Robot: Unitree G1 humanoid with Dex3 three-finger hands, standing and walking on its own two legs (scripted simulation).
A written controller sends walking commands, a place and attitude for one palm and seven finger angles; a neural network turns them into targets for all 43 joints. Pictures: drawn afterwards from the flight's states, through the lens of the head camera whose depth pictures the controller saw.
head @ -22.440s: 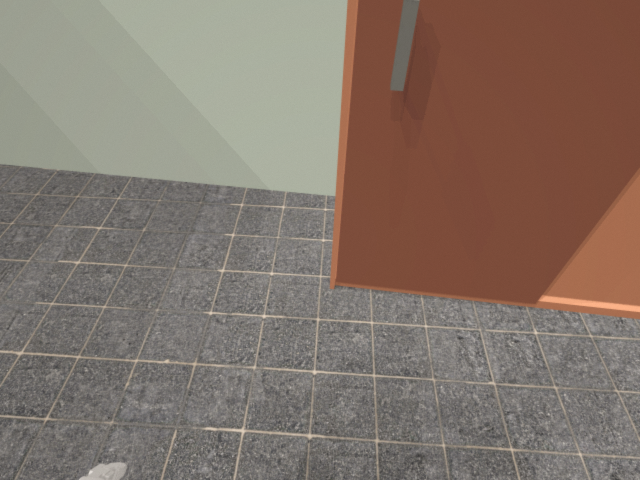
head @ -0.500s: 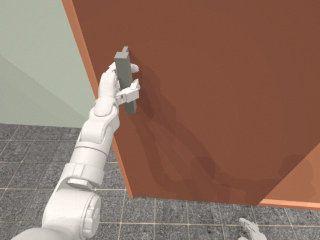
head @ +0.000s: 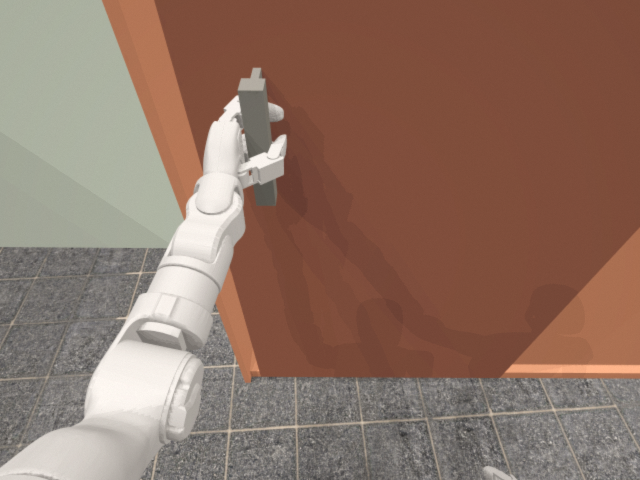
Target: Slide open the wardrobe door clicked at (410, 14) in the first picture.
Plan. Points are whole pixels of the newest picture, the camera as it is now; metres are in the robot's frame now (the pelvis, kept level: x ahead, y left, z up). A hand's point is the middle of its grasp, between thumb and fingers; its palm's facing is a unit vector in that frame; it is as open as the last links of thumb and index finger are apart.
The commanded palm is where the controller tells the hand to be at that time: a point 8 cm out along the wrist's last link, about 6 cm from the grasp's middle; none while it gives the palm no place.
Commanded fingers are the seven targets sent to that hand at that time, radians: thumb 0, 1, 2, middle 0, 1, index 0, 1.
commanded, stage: step sideways, sliding the door along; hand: left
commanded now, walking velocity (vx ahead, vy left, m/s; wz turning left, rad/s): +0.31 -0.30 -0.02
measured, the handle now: (262, 139) +0.50 +0.09 +0.17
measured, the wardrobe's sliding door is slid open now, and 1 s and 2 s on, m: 0.03 0.12 0.42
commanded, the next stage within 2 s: none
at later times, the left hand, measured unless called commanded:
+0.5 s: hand (281, 160) +0.46 +0.06 +0.17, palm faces +0.13 -0.99 -0.06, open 6.3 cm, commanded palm +0.43 +0.05 +0.18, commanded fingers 0.00 0.90 0.90 -0.45 -1.40 -0.45 -1.40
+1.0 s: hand (350, 161) +0.46 -0.02 +0.17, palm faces +0.28 -0.95 -0.10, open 6.5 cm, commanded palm +0.43 -0.05 +0.18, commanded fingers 0.00 0.90 0.90 -0.45 -1.40 -0.45 -1.40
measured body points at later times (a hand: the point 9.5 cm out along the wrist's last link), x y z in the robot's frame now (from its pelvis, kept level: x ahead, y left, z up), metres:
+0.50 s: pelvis +0.02 -0.07 -0.01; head +0.09 -0.08 +0.43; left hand +0.44 +0.12 +0.18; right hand +0.20 -0.32 -0.13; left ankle +0.05 +0.07 -0.74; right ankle +0.02 -0.14 -0.72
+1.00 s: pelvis +0.09 -0.22 -0.01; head +0.18 -0.20 +0.43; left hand +0.44 +0.03 +0.18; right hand +0.35 -0.38 -0.11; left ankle +0.05 -0.02 -0.73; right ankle +0.14 -0.35 -0.69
